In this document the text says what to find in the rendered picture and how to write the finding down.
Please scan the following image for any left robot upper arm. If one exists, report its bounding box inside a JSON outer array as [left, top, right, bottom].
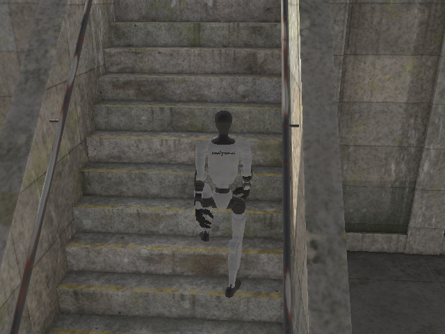
[[195, 141, 209, 181]]

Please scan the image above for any robot left forearm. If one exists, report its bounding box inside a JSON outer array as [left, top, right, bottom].
[[194, 171, 204, 209]]

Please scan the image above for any robot right forearm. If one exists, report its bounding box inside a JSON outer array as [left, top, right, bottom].
[[242, 168, 252, 190]]

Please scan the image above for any robot left hand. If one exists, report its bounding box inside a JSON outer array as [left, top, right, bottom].
[[195, 209, 213, 229]]

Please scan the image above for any robot right hand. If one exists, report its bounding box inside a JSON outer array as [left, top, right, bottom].
[[233, 186, 250, 200]]

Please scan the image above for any humanoid robot torso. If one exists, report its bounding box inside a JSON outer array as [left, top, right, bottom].
[[207, 137, 240, 209]]

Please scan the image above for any right robot upper arm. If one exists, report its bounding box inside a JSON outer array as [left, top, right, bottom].
[[238, 141, 252, 177]]

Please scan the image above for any right robot shin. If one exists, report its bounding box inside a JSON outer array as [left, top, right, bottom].
[[228, 241, 242, 288]]

